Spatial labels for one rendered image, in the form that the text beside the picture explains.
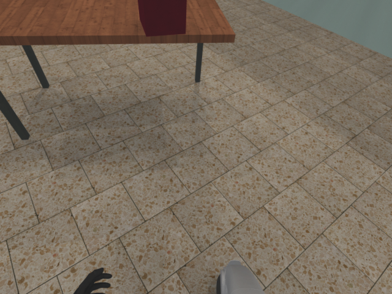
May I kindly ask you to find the carton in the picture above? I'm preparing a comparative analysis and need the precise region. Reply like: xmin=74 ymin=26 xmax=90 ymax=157
xmin=138 ymin=0 xmax=187 ymax=37

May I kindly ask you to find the robot right thigh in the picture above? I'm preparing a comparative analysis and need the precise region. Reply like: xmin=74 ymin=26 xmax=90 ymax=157
xmin=220 ymin=265 xmax=265 ymax=294

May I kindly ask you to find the right robot shin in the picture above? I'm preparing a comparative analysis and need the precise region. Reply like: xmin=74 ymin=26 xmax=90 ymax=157
xmin=226 ymin=260 xmax=241 ymax=267

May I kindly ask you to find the table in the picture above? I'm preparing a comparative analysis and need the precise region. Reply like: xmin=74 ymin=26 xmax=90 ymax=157
xmin=0 ymin=0 xmax=236 ymax=140

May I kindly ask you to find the left robot hand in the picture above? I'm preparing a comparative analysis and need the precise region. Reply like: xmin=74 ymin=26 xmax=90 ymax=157
xmin=73 ymin=268 xmax=112 ymax=294

